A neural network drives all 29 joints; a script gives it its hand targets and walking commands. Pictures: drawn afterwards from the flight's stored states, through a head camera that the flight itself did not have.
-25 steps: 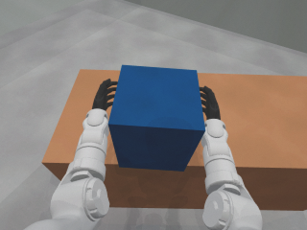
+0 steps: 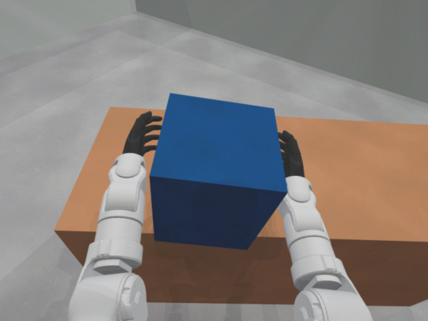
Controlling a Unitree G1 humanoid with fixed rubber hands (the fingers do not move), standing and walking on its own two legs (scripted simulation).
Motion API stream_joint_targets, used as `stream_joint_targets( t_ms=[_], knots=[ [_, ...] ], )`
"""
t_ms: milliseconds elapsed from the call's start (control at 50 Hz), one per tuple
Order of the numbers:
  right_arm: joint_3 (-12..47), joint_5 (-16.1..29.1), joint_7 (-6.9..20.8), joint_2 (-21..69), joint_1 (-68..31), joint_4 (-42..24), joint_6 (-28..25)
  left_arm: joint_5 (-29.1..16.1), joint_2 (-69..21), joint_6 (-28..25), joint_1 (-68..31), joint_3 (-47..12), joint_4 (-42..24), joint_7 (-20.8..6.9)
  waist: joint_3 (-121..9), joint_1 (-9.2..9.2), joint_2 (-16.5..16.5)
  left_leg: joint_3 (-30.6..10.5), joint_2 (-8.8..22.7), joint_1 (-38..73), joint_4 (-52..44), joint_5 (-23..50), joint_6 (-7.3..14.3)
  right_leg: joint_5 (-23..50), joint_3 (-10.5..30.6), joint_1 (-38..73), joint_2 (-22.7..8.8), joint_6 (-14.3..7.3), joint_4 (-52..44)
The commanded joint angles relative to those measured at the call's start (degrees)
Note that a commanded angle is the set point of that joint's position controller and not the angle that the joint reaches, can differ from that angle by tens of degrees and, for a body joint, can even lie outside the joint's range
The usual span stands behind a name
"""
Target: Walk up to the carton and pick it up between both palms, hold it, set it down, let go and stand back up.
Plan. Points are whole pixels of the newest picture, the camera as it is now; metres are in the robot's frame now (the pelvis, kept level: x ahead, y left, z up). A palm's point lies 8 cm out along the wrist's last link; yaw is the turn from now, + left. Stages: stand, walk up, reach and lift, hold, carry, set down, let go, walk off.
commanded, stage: reach and lift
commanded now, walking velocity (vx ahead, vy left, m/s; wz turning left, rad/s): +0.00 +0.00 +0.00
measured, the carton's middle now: (211, 177) +0.39 -0.02 +0.05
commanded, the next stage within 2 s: hold in 1.76 s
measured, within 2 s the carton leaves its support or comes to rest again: neither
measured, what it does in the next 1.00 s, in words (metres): stands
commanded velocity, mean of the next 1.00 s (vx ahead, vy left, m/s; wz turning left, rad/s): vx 0.00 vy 0.00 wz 0.00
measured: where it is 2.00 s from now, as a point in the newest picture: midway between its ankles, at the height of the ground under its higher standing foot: outside the picture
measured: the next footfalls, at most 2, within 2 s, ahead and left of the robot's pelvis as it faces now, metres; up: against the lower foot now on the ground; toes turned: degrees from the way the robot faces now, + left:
none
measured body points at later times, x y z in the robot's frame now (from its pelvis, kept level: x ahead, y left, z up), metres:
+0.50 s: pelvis -0.01 +0.00 +0.00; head -0.01 +0.03 +0.45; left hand +0.39 +0.13 +0.15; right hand +0.35 -0.18 +0.13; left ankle +0.01 +0.13 -0.75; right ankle -0.02 -0.11 -0.75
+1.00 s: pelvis -0.02 +0.00 +0.00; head -0.04 +0.03 +0.45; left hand +0.38 +0.13 +0.18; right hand +0.34 -0.17 +0.16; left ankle +0.01 +0.13 -0.75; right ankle -0.02 -0.11 -0.75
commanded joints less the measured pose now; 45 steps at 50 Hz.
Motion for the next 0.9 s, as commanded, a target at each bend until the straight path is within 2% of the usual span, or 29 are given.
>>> stream_joint_targets(
  t_ms=[0,120,180,340,560,780,880],
  knots=[
    [16.7,2.1,6.5,16.5,-33.9,-12.8,-2.6,-3.7,-22.6,-0.5,-25.8,-19.3,-9.4,-7.4,-23.2,-0.26,3.1,2.9,-2.2,5.5,0.5,10.4,-0.6,16.7,-1.0,10.5,2.4,2.3,3.9],
    [16.8,3.5,6.1,15.4,-35.1,-15.2,-1.0,-4.7,-21.6,2.4,-26.3,-20.6,-13.2,-7.2,-23.0,-0.6,3.3,3.3,-2.3,5.9,0.7,8.0,-0.7,13.3,-1.1,9.1,2.6,2.5,3.7],
    [17.0,4.3,5.7,14.8,-34.4,-15.3,-0.1,-4.4,-21.3,3.8,-25.6,-21.0,-14.5,-7.2,-22.8,-0.82,3.5,3.4,-2.3,6.6,1.1,8.8,-0.9,13.7,-1.0,9.1,2.7,2.5,3.7],
    [21.4,8.7,3.6,14.8,-32.5,-20.6,2.5,-5.3,-21.4,7.1,-23.2,-23.0,-19.4,-8.2,-23.0,-1.18,2.7,3.5,-2.7,7.6,1.8,12.7,-0.7,19.4,-0.2,12.1,3.0,2.8,3.8],
    [25.2,13.3,1.2,14.1,-33.2,-27.7,6.5,-6.3,-21.7,12.2,-22.4,-25.9,-25.8,-8.6,-20.9,-1.31,2.5,4.0,-2.8,9.3,1.8,11.2,-0.8,17.1,-0.1,11.6,3.3,3.0,3.3],
    [22.8,14.1,0.8,12.9,-35.1,-27.0,10.0,-5.2,-20.0,16.4,-24.5,-23.8,-26.4,-9.0,-17.9,-1.42,2.8,4.7,-2.8,8.4,0.9,5.5,-0.6,10.4,-0.5,9.7,3.1,3.0,2.7],
    [22.6,14.7,0.7,12.3,-35.8,-27.6,11.2,-5.2,-20.0,17.8,-25.0,-23.6,-27.5,-9.1,-18.4,-1.76,2.6,4.7,-2.9,9.2,1.3,6.4,-0.7,10.6,-0.6,10.0,3.3,2.8,2.7]
  ],
)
